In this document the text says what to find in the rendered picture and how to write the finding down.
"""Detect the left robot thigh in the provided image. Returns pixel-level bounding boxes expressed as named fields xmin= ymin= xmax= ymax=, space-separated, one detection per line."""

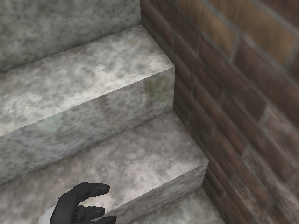
xmin=39 ymin=206 xmax=55 ymax=224

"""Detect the left robot hand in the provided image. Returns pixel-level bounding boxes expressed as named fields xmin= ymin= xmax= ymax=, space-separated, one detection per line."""
xmin=50 ymin=181 xmax=117 ymax=224

